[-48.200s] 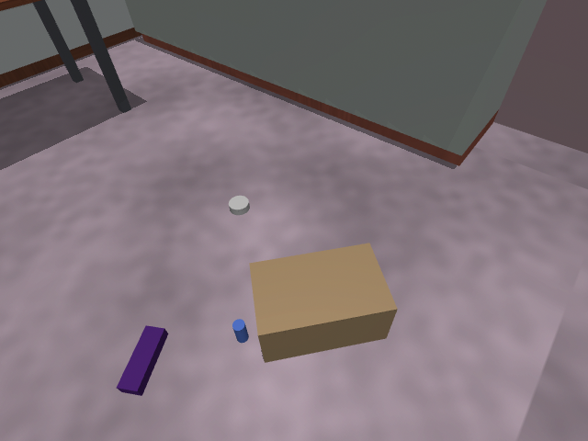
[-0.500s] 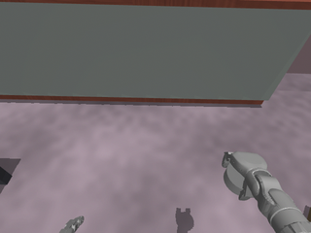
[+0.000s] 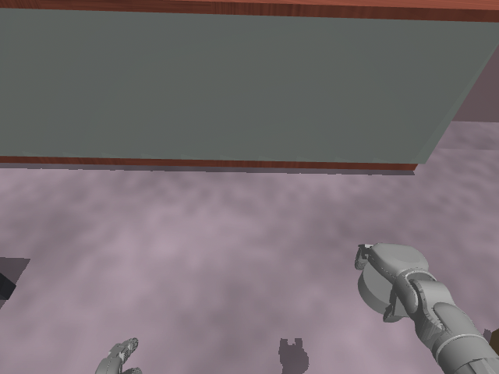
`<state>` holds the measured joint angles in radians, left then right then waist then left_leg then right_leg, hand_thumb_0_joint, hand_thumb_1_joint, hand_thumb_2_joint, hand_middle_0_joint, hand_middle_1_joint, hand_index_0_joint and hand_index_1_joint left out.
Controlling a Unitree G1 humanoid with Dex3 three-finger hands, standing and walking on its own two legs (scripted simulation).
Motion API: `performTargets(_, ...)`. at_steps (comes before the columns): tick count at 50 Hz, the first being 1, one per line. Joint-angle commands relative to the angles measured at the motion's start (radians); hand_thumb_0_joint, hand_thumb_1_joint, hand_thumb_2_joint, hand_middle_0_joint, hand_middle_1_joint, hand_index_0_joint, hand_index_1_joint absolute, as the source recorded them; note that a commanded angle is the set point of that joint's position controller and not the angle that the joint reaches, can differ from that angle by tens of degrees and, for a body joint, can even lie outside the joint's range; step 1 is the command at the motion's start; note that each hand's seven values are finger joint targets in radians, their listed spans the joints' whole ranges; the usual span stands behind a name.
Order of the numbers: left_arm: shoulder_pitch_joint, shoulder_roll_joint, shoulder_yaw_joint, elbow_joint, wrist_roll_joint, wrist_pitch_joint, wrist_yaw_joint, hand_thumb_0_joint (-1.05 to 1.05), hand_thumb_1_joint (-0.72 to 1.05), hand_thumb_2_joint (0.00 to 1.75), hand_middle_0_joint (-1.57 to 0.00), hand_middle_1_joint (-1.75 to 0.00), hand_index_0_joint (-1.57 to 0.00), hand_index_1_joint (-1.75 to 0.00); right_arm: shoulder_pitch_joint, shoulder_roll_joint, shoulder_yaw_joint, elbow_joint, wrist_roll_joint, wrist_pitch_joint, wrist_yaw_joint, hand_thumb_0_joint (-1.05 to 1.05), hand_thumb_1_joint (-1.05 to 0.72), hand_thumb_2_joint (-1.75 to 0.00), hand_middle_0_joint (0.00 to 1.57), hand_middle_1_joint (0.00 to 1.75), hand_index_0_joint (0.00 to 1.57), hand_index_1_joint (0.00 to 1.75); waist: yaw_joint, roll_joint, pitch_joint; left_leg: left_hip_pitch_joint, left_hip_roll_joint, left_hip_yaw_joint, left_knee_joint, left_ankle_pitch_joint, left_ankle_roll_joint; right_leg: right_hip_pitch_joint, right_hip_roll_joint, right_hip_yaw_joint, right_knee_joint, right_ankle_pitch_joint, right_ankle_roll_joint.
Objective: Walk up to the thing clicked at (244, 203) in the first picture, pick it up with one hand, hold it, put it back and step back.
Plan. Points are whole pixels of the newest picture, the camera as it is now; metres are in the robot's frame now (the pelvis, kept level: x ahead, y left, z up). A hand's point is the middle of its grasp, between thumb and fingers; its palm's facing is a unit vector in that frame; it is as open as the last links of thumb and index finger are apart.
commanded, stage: hold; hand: right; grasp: from above
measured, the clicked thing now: (387, 285) +0.30 -0.23 -0.06
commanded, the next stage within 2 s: crouch in 0.46 s
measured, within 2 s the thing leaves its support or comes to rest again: neither
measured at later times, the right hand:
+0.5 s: hand (388, 286) +0.29 -0.22 -0.04, palm faces -0.46 +0.07 -0.89, open 11.3 cm
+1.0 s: hand (378, 306) +0.29 -0.23 -0.13, palm faces -0.48 +0.02 -0.88, open 11.2 cm
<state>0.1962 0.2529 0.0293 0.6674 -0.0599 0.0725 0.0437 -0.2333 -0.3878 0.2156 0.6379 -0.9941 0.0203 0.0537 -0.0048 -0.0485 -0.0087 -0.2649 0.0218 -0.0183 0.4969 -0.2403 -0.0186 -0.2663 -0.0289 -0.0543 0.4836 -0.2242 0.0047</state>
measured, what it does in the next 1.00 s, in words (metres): stands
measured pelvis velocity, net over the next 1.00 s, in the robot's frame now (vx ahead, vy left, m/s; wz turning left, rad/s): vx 0.00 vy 0.00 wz -0.02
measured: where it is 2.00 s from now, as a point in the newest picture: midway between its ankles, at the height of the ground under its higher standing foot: outside the picture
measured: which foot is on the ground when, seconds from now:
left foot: down 0.00-1.00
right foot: down 0.00-1.00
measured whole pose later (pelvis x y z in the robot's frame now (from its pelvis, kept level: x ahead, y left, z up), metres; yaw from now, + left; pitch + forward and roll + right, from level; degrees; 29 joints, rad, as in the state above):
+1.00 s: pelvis +0.00 +0.00 -0.03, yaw -1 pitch +10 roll +0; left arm 0.21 0.26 0.07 0.70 -0.01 0.07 0.00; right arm -0.33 -0.35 0.18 0.96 -1.12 -0.05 -0.24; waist 0.03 -0.01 -0.06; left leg -0.57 0.02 0.00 0.75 -0.34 -0.02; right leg -0.59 -0.03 -0.02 0.76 -0.33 0.00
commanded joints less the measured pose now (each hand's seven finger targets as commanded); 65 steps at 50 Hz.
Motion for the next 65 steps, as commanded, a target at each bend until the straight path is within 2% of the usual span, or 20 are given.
performTargets(1,-0.089,0.126,0.039,-0.141,-0.001,-0.041,0.012,0.00,0.90,0.90,-0.20,-0.30,-0.20,-0.30,-0.345,-0.206,-0.109,-0.219,0.001,-0.013,-0.055,0.00,-0.48,-1.03,0.83,0.98,0.85,0.96,-0.001,0.026,-0.240,0.027,-0.041,0.016,-0.083,0.123,0.025,0.134,0.037,0.010,-0.062,0.146,-0.020)
performTargets(8,-0.083,0.132,0.043,-0.131,-0.002,-0.036,0.012,0.00,0.91,0.90,-0.20,-0.30,-0.20,-0.30,-0.334,-0.230,-0.135,-0.205,-0.013,-0.004,-0.082,0.00,-0.48,-1.05,0.85,0.96,0.86,0.95,-0.002,0.033,-0.230,0.035,-0.040,0.019,-0.088,0.130,0.025,0.134,0.038,0.005,-0.064,0.151,-0.019)
performTargets(11,-0.081,0.130,0.043,-0.129,-0.001,-0.037,0.011,0.00,0.90,0.90,-0.20,-0.30,-0.20,-0.30,-0.360,-0.198,-0.099,-0.228,-0.008,-0.005,-0.077,0.00,-0.49,-1.05,0.84,0.99,0.86,0.97,0.005,0.014,-0.259,0.028,-0.043,0.020,-0.081,0.143,0.027,0.156,0.034,0.008,-0.064,0.167,-0.017)
performTargets(14,-0.082,0.131,0.044,-0.125,-0.003,-0.037,0.012,0.00,0.90,0.90,-0.20,-0.30,-0.20,-0.30,-0.350,-0.216,-0.118,-0.204,-0.007,0.002,-0.084,0.00,-0.50,-1.03,0.85,0.97,0.88,0.95,-0.002,0.027,-0.250,0.040,-0.040,0.018,-0.084,0.156,0.025,0.145,0.039,0.004,-0.062,0.176,-0.019)
performTargets(16,-0.090,0.127,0.041,-0.130,-0.001,-0.036,0.013,0.00,0.91,0.90,-0.20,-0.30,-0.20,-0.30,-0.342,-0.198,-0.102,-0.189,-0.006,0.003,-0.081,0.00,-0.49,-1.05,0.87,0.95,0.88,0.94,0.002,0.030,-0.214,0.028,-0.039,0.020,-0.095,0.131,0.025,0.133,0.038,0.005,-0.068,0.151,-0.019)
performTargets(21,-0.090,0.125,0.043,-0.135,-0.003,-0.036,0.012,0.00,0.91,0.90,-0.20,-0.30,-0.20,-0.30,-0.346,-0.194,-0.095,-0.238,-0.007,0.000,-0.071,0.00,-0.50,-1.02,0.87,0.95,0.88,0.93,-0.001,0.025,-0.242,0.037,-0.038,0.018,-0.092,0.145,0.025,0.147,0.039,0.006,-0.066,0.165,-0.019)
performTargets(23,-0.083,0.127,0.043,-0.128,-0.001,-0.036,0.013,0.00,0.91,0.90,-0.20,-0.30,-0.20,-0.30,-0.334,-0.210,-0.119,-0.207,-0.001,0.000,-0.078,0.00,-0.50,-1.02,0.88,0.94,0.89,0.92,-0.002,0.027,-0.227,0.040,-0.040,0.021,-0.093,0.135,0.025,0.136,0.037,0.008,-0.067,0.157,-0.017)
performTargets(26,-0.083,0.130,0.045,-0.136,-0.001,-0.035,0.011,0.00,0.91,0.90,-0.20,-0.30,-0.20,-0.30,-0.334,-0.189,-0.095,-0.220,-0.011,-0.004,-0.083,0.00,-0.47,-1.05,0.88,0.92,0.88,0.92,0.006,0.023,-0.231,0.032,-0.042,0.024,-0.088,0.141,0.029,0.144,0.033,0.010,-0.067,0.164,-0.015)
performTargets(27,-0.083,0.132,0.047,-0.128,0.000,-0.034,0.012,0.00,0.90,0.90,-0.20,-0.30,-0.20,-0.30,-0.353,-0.225,-0.126,-0.220,-0.012,-0.005,-0.088,0.00,-0.49,-1.04,0.88,0.92,0.88,0.92,-0.004,0.017,-0.240,0.042,-0.042,0.025,-0.088,0.148,0.029,0.144,0.034,0.011,-0.066,0.174,-0.015)
performTargets(29,-0.080,0.127,0.048,-0.128,-0.001,-0.032,0.011,0.00,0.88,0.89,-0.20,-0.30,-0.20,-0.30,-0.334,-0.223,-0.128,-0.227,-0.016,-0.003,-0.093,0.00,-0.42,-1.03,0.77,0.96,0.80,0.92,-0.009,0.012,-0.260,0.053,-0.037,0.021,-0.081,0.189,0.027,0.149,0.041,0.006,-0.055,0.212,-0.017)
performTargets(32,-0.069,0.127,0.050,-0.125,0.000,-0.030,0.009,0.00,0.90,0.90,-0.20,-0.30,-0.20,-0.30,-0.294,-0.175,-0.100,-0.189,-0.016,-0.004,-0.103,0.00,-0.40,-0.98,0.82,0.90,0.82,0.90,0.012,0.051,-0.230,0.035,-0.040,0.023,-0.082,0.187,0.025,0.138,0.040,0.005,-0.049,0.205,-0.020)
performTargets(36,-0.054,0.125,0.055,-0.115,0.003,-0.025,0.005,0.00,0.89,0.90,-0.20,-0.30,-0.20,-0.30,-0.273,-0.160,-0.096,-0.136,-0.038,-0.021,-0.137,0.00,-0.39,-0.93,0.80,0.85,0.81,0.85,0.015,0.068,-0.209,0.010,-0.035,0.024,-0.073,0.175,0.023,0.110,0.046,0.008,-0.035,0.192,-0.019)
performTargets(41,-0.023,0.136,0.066,-0.086,0.022,-0.016,-0.006,0.00,0.90,0.90,-0.20,-0.30,-0.20,-0.30,-0.325,-0.163,-0.109,-0.001,-0.074,-0.047,-0.238,0.00,-0.39,-0.93,0.82,0.83,0.82,0.83,0.032,0.060,-0.206,-0.079,-0.037,0.031,-0.012,0.146,0.028,0.038,0.039,0.016,0.029,0.167,-0.009)
performTargets(50,0.076,0.156,0.098,-0.034,0.062,-0.037,-0.037,0.00,0.90,0.90,-0.20,-0.30,-0.20,-0.30,-0.460,-0.117,-0.105,0.236,-0.157,-0.084,-0.405,0.00,-0.46,-0.97,0.86,0.85,0.86,0.85,0.085,0.027,-0.358,-0.446,-0.034,0.029,0.325,0.080,0.040,-0.279,0.032,0.030,0.396,0.089,-0.003)
performTargets(55,0.103,0.173,0.109,-0.025,0.081,-0.060,-0.034,0.00,0.90,0.90,-0.20,-0.30,-0.20,-0.30,-0.560,-0.191,-0.166,0.288,-0.192,-0.092,-0.484,0.00,-0.48,-0.96,0.85,0.88,0.87,0.86,0.075,-0.047,-0.530,-0.656,-0.036,0.038,0.535,0.027,0.046,-0.466,0.032,0.040,0.603,0.043,-0.009)
performTargets(56,0.105,0.171,0.105,-0.021,0.084,-0.063,-0.030,0.00,0.90,0.90,-0.20,-0.30,-0.20,-0.30,-0.574,-0.193,-0.166,0.308,-0.200,-0.088,-0.495,0.00,-0.49,-0.98,0.87,0.88,0.88,0.87,0.089,-0.039,-0.546,-0.684,-0.037,0.039,0.572,0.024,0.046,-0.527,0.033,0.042,0.640,0.032,-0.014)
performTargets(60,0.116,0.181,0.113,-0.002,0.098,-0.085,-0.018,0.00,0.90,0.90,-0.20,-0.30,-0.20,-0.30,-0.635,-0.214,-0.183,0.338,-0.184,-0.079,-0.516,0.00,-0.50,-1.03,0.87,0.91,0.89,0.90,0.107,-0.046,-0.628,-0.842,-0.040,0.050,0.701,-0.054,0.052,-0.683,0.026,0.054,0.768,-0.058,-0.021)
performTargets(62,0.117,0.187,0.114,0.001,0.101,-0.090,-0.013,0.00,0.90,0.90,-0.20,-0.30,-0.20,-0.30,-0.641,-0.251,-0.213,0.358,-0.185,-0.068,-0.523,0.00,-0.48,-1.01,0.85,0.92,0.87,0.90,0.100,-0.060,-0.654,-0.898,-0.037,0.053,0.753,-0.105,0.053,-0.744,0.025,0.064,0.801,-0.121,-0.016)
performTargets(64,0.115,0.182,0.112,0.005,0.108,-0.098,-0.012,0.00,0.90,0.90,-0.20,-0.30,-0.20,-0.30,-0.610,-0.214,-0.195,0.424,-0.175,-0.058,-0.516,0.00,-0.48,-1.00,0.85,0.92,0.87,0.90,0.116,-0.028,-0.664,-0.941,-0.035,0.061,0.797,-0.130,0.051,-0.816,0.024,0.068,0.844,-0.154,-0.020)
performTargets(65,0.115,0.185,0.113,0.003,0.111,-0.104,-0.012,0.00,0.90,0.90,-0.20,-0.30,-0.20,-0.30,-0.647,-0.247,-0.208,0.395,-0.169,-0.063,-0.512,0.00,-0.46,-1.01,0.83,0.92,0.85,0.91,0.112,-0.028,-0.697,-0.962,-0.035,0.064,0.821,-0.152,0.053,-0.832,0.024,0.075,0.863,-0.178,-0.020)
